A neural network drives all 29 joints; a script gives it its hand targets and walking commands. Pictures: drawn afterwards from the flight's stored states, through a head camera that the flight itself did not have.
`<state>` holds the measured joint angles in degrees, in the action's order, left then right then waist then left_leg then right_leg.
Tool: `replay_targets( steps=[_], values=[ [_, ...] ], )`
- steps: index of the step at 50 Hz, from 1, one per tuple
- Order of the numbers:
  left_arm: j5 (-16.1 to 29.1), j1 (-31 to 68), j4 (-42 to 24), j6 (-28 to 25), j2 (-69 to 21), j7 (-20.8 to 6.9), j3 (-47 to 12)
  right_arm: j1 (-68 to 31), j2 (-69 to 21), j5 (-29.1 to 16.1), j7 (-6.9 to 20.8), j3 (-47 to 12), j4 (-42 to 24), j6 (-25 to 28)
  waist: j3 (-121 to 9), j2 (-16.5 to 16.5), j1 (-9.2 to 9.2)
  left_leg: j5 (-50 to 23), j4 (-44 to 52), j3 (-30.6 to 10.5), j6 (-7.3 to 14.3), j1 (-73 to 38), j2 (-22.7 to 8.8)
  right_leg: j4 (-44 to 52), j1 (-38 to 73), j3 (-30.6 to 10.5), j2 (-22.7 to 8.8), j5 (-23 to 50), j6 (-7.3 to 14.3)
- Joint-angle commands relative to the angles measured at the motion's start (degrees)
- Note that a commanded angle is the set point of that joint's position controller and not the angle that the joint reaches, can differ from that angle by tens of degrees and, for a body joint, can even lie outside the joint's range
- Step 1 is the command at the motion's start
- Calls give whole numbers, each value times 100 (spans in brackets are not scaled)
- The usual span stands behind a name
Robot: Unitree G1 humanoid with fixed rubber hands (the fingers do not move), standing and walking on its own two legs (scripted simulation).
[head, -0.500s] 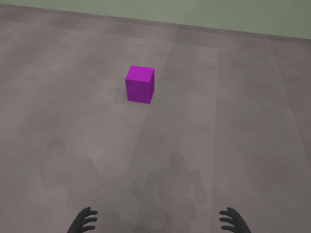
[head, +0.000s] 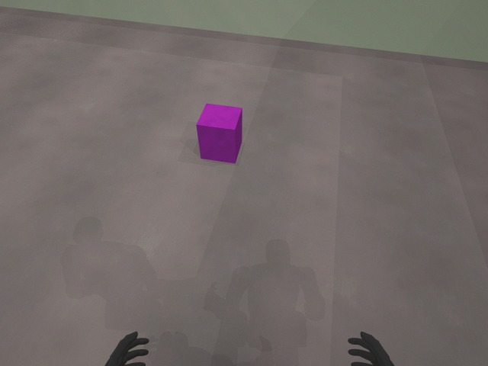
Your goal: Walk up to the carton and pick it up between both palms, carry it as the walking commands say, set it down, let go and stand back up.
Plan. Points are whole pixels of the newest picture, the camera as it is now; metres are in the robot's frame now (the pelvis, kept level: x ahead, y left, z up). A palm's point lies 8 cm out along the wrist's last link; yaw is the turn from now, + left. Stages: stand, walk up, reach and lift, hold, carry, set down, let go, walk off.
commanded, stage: stand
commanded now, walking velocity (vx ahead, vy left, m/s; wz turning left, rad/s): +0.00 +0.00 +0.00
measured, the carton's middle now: (221, 133) +1.40 +0.14 -0.64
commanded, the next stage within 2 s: walk up in 0.76 s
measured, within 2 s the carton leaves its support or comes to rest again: neither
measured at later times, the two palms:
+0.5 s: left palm out of the picture +0.10 +0.23 -0.10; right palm out of the picture +0.11 -0.23 -0.10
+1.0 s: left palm out of the picture +0.07 +0.24 -0.11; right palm out of the picture +0.08 -0.23 -0.11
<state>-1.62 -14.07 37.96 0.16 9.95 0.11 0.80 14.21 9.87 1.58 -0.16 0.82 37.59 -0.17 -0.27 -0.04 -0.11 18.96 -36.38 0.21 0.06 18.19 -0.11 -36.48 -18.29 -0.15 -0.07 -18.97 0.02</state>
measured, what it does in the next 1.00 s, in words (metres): stands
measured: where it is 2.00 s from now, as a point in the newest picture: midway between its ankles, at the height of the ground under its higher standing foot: (226, 322)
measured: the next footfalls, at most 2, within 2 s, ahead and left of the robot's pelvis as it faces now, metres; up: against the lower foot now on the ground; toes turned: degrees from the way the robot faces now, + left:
left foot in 1.20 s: +0.11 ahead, +0.16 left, +0.00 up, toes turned +5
right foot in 1.60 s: +0.37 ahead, -0.07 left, +0.00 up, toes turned +1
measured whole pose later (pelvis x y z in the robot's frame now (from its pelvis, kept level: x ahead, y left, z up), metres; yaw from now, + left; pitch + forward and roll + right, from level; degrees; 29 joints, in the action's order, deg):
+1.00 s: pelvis +0.01 +0.00 +0.01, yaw +1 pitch +1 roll -1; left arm -2.6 -17.9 44.8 -1.4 10.0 0.7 1.1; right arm 18.7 10.9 3.0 0.1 1.6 43.9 0.5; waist -1.1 0.9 -0.6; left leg 27.7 -36.8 -1.6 0.9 17.4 0.2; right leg -34.3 -16.0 0.4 0.3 -24.4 1.1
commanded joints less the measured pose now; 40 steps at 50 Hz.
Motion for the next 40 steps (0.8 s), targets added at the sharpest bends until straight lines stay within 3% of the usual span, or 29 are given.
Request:
replay_targets(
  steps=[1,40],
  values=[
    [2,43,-379,-83,472,15,136,-39,467,-2,-16,136,-382,84,-184,6,0,-816,633,-332,186,-73,-244,637,47,-329,-242,805,181],
    [30,-222,299,-90,467,97,236,229,465,-33,-94,234,284,97,6,5,-2,-926,944,-410,235,-267,-296,938,239,-414,-291,906,225]
  ],
)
